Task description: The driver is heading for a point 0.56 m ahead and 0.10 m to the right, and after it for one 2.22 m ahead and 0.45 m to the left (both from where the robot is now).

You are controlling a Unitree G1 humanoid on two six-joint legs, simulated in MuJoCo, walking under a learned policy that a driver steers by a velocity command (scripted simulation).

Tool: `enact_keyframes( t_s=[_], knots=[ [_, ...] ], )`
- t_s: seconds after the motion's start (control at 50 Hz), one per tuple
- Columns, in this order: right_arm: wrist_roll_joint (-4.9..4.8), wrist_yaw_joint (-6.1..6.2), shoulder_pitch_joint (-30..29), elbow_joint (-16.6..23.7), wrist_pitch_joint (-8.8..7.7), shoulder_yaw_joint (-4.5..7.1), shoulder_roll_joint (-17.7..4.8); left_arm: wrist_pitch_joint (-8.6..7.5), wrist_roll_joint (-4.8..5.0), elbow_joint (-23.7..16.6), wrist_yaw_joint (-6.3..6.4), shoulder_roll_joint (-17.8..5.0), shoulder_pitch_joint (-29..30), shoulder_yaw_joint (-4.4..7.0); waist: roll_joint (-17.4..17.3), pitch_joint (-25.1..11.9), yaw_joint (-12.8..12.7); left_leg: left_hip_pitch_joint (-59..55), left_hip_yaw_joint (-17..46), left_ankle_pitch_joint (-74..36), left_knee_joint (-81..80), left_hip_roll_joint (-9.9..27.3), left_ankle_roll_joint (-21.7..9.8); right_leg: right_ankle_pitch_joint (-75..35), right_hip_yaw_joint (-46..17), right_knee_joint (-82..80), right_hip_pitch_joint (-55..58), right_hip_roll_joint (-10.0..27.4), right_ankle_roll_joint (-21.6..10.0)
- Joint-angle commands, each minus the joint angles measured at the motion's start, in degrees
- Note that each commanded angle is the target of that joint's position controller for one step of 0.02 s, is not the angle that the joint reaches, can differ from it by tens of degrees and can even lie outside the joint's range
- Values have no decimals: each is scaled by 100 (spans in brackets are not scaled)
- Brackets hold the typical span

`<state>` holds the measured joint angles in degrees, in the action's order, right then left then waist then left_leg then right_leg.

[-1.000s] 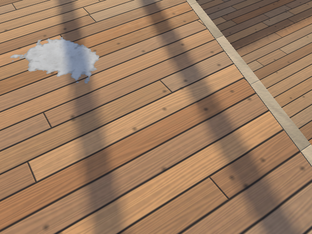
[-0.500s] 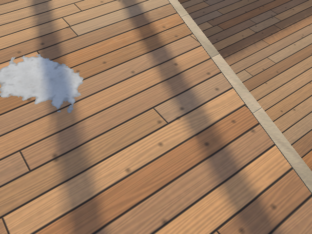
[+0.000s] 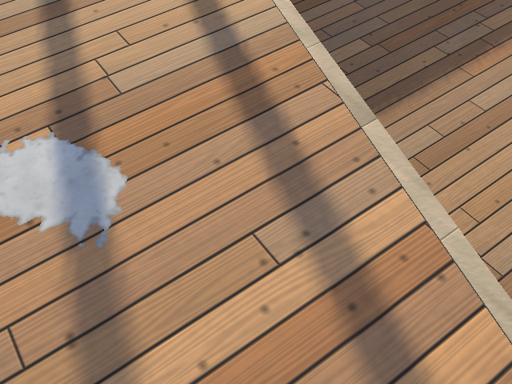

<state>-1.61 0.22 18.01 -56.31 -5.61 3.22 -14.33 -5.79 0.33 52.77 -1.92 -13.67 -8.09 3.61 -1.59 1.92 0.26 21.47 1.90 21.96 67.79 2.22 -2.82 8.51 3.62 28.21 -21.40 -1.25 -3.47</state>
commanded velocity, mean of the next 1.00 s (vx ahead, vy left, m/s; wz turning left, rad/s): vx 0.50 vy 0.00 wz -0.18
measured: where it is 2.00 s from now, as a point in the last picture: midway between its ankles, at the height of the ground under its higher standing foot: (279, 173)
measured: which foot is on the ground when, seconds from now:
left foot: up 0.00-0.42, down 0.44-1.00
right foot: down 0.00-0.46, up 0.48-1.00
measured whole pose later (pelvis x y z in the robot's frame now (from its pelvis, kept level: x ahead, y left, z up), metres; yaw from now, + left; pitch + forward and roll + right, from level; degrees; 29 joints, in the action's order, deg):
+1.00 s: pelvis +0.55 +0.01 -0.01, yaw -13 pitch +2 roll +1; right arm -1.0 1.2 20.9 -58.3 -3.5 4.2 -13.1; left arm -2.6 1.2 48.4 -3.1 -11.5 -1.6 3.8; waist 0.6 1.7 2.7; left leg -7.8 -16.1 25.1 17.4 2.5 2.1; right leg 5.7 3.3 34.7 -32.4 2.0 -6.7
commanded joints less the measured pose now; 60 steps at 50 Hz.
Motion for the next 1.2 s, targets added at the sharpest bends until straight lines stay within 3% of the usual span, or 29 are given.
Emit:
enact_keyframes(
  t_s=[0.02, 0.06, 0.1, 0.22, 0.32, 0.38, 0.42, 0.44, 0.46, 0.48, 0.5, 0.52, 0.54, 0.58, 0.62, 0.66, 0.78, 0.88, 0.94, 0.98, 1.0, 1.02, 1.04, 1.06, 1.08, 1.1, 1.12, 1.16, 1.2],
  knots=[
    [40, 69, 28, 388, -6, 166, -446, -74, -81, -114, -25, -399, -196, 43, 651, -447, 29, 1261, 245, -660, 12, 657, -78, -213, -1785, -1794, 1230, 1447, -887],
    [53, 85, 80, 378, 99, 162, -283, -97, -67, 12, 13, -529, -399, 69, 622, -297, 102, 1223, 160, -873, -292, 698, 0, -557, -1448, -2018, 959, 1366, -981],
    [96, 102, -339, 532, 132, 191, -353, -102, -64, 97, 94, -710, -611, 103, 492, -116, 51, 1647, 143, -1358, -838, 732, 121, -890, -1286, -2144, 1051, 1384, -1026],
    [97, -1, -1525, 863, 82, 130, -197, -21, 5, 266, 221, -785, -1158, 86, 482, 121, -280, 1809, -85, -2808, -2786, 504, 211, -1013, -771, -2229, 1479, 1195, -783],
    [36, -162, -2298, 1140, 23, 55, -199, 88, 53, 507, 244, -848, -1639, 120, 462, 375, -515, 1969, -170, -2539, -3578, 336, 122, -1050, -750, -1934, 2325, 1492, -778],
    [18, -251, -2226, 1214, -33, 78, -347, 164, 76, 550, 277, -946, -1579, 180, 579, 279, -323, 1588, -229, -1951, -3833, 204, -89, -1774, -779, -1510, 2698, 1694, -658],
    [45, -236, -1276, 962, -53, 234, -646, 211, 84, 487, 280, -999, -1295, 194, 674, -310, 245, 96, -537, -1807, -3988, -168, -313, -3520, -540, -452, 2576, 1475, -479],
    [70, -194, -234, 642, -50, 382, -955, 225, 52, 427, 275, -843, -1238, 132, 525, -969, 669, -1448, -408, -1966, -3881, -81, -519, -3489, -310, 789, 1940, 1144, -299],
    [207, -142, 671, 486, -47, 515, -1498, 171, -18, 315, 233, -336, -1713, -27, -498, -1931, 669, -3843, 1655, -1664, -3870, 1430, -1213, -1393, -62, 3046, -174, 471, 40],
    [146, -155, 829, 425, -24, 450, -1353, 34, 53, 397, 192, -12, -1935, -149, -1466, -2568, 607, -4652, 3852, -921, -4851, 2248, -1706, 2336, -653, 4465, -1490, -254, 167],
    [122, -150, 513, 475, -41, 314, -941, -68, 227, 331, 174, -651, -1476, 26, -941, -1949, 665, -4113, 3372, -569, -4994, 2056, -1385, 2266, -1217, 5014, -2026, 95, 33],
    [136, -126, 17, 588, -50, 246, -728, -101, 310, 169, 186, -806, -1003, 65, -645, -1252, 538, -3261, 2447, -812, -5092, 1894, -1131, 1789, -1041, 4959, -2158, 408, -51],
    [171, -142, -413, 623, -79, 184, -557, -74, 261, 143, 228, -740, -783, 84, -215, -791, 337, -2366, 1782, -1155, -5337, 1668, -982, 1295, -943, 4575, -1916, 670, -45],
    [247, -162, -752, 584, -135, 115, -295, 114, 187, 222, 266, -537, -974, 147, -376, -429, -6, -1418, 945, -1440, -5733, 1329, -773, 799, -998, 4047, -1278, 940, -48],
    [257, -137, -666, 470, -163, 136, -346, 256, 199, 269, 271, -303, -1110, 145, -339, -253, -118, -1103, 456, -1743, -5976, 1255, -801, 584, -988, 3875, -1207, 955, -16],
    [282, -68, -562, 399, -179, 181, -505, 324, 174, 147, 283, -325, -838, 179, -219, -77, -122, -1135, 113, -2054, -6099, 1265, -811, 114, -1089, 3562, -1611, 944, 37],
    [264, 95, -308, 312, -121, 203, -627, 281, 78, -202, 111, -236, 86, 167, -109, 167, 76, -1523, -841, -2489, -6193, 1157, -613, -1401, -800, 1895, -1959, 787, 111],
    [148, 142, 329, 104, 44, 258, -716, 274, 93, -647, -49, -65, 968, 56, 20, 490, 380, -2632, -1172, -2935, -5917, 1479, -575, -1087, -359, 1116, -2480, 720, -31],
    [75, 126, 466, -3, 141, 285, -783, 279, 83, -832, -117, -49, 1098, 44, -105, 458, 248, -2876, -1282, -4266, -5454, 1595, -531, -314, -78, 792, -2018, 469, -225],
    [25, 120, 348, -41, 211, 296, -916, 249, 95, -787, -136, -306, 642, 177, -393, 36, -166, -2885, -1279, -6170, -4637, 1566, -489, 191, 240, 725, -939, 61, -435],
    [-15, 102, 175, -44, 254, 282, -965, 235, 99, -557, -112, -577, -207, 323, -436, -418, -668, -2643, -1334, -6586, -3681, 1389, -376, -142, 326, 336, 268, -142, -585],
    [-46, 86, 64, -16, 244, 229, -898, 232, 79, -245, -27, -1005, -1212, 509, -332, -966, -1125, -1558, -1310, -5761, -2407, 1120, -193, -840, -67, 217, 2092, 130, -794],
    [104, 1, 558, 108, 162, 19, -194, 222, 14, -41, 84, -1686, -2028, 645, 954, -1898, -911, 805, -1192, -1314, 13, 192, 154, -999, -2572, 227, 4559, 1926, -1588],
    [-33, -39, 720, 26, -22, -24, -138, 182, 32, -98, 103, -1480, -2078, 531, 1005, -2770, -837, 1422, 215, 1239, 1208, -428, 165, -813, -4502, -672, 4845, 2687, -1995],
    [-232, -48, -9, 178, -103, 167, -613, 152, 0, -180, 98, -1128, -1571, 435, 655, -1975, -842, 1874, 534, 921, 1425, -64, 56, -994, -3412, -786, 4099, 2430, -1562],
    [-231, -20, -345, 294, -115, 184, -610, 95, 11, -264, 86, -812, -1001, 354, 554, -1265, -630, 1870, 408, 371, 1050, 281, 8, -1070, -2440, -901, 3090, 2190, -1248],
    [-136, 47, -452, 240, -70, 225, -524, 37, 12, -272, 51, -525, -585, 283, 375, -816, -400, 1676, 344, 7, 680, 498, 14, -1075, -1840, -1111, 2284, 1934, -990],
    [-98, 66, 2, 51, 153, 271, -312, -41, -67, -240, 32, -101, -241, 196, 722, -513, -24, 1021, 379, -589, 348, 706, -5, -783, -993, -1511, 1385, 1564, -683],
    [-108, 65, 114, 7, 287, 275, -152, -91, -98, -132, 87, -224, -345, 237, 613, -297, 73, 1016, 356, -801, 189, 704, 17, -937, -620, -1773, 1109, 1516, -686]
  ],
)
